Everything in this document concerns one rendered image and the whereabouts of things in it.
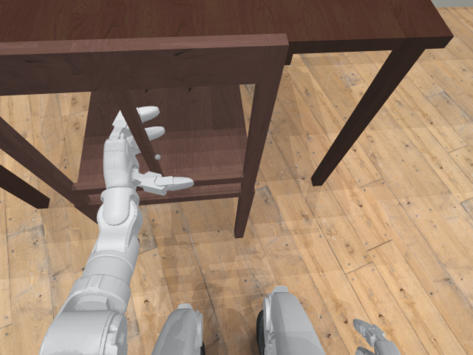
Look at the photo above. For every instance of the table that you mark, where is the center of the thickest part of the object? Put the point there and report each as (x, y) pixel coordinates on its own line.
(407, 27)

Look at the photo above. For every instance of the left robot forearm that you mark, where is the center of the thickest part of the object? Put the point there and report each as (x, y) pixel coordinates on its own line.
(104, 284)

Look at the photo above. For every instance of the robot left hand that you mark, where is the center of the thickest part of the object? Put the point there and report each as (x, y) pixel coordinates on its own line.
(119, 158)

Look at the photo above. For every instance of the right robot shin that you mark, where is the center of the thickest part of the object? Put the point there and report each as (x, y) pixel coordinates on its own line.
(270, 342)

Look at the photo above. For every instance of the left robot upper arm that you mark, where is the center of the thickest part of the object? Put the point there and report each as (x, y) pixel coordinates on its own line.
(101, 332)

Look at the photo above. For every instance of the robot left thigh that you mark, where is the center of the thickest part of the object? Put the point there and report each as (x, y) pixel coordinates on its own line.
(181, 333)

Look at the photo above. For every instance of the chair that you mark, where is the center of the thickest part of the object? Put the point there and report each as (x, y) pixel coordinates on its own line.
(193, 80)

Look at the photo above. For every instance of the robot right hand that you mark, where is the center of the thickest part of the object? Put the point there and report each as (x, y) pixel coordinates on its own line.
(375, 338)

